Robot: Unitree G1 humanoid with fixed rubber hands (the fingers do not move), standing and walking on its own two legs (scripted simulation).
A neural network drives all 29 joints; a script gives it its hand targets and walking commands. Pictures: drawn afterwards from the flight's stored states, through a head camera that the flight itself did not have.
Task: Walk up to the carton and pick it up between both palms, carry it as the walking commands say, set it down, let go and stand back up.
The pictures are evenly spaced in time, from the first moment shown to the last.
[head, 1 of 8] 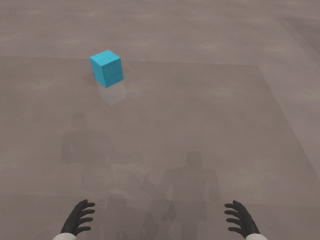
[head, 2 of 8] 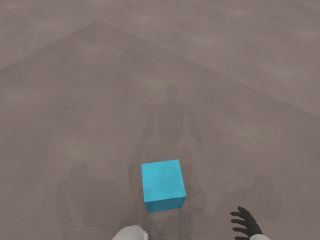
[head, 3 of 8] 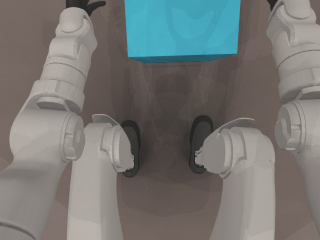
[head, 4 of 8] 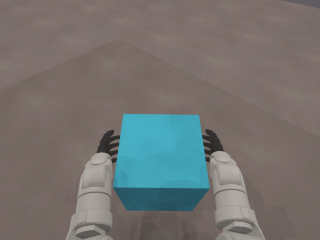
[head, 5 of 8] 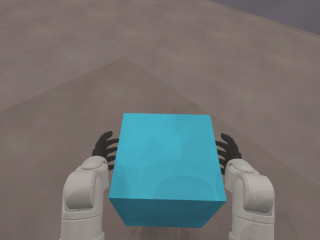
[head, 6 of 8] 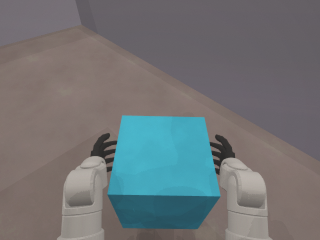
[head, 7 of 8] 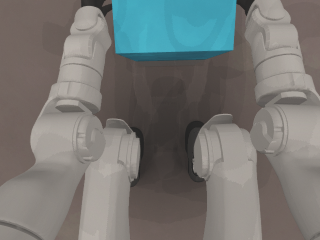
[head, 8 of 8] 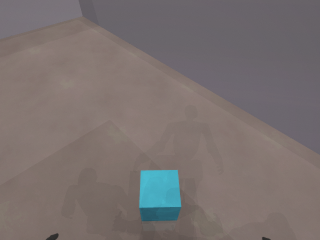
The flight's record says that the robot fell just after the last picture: no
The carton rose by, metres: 0.67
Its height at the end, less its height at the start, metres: +0.00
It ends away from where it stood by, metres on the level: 4.92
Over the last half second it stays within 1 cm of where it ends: yes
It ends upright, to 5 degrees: yes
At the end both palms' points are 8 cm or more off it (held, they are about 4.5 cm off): yes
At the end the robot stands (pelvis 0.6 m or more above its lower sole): yes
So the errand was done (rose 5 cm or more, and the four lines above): yes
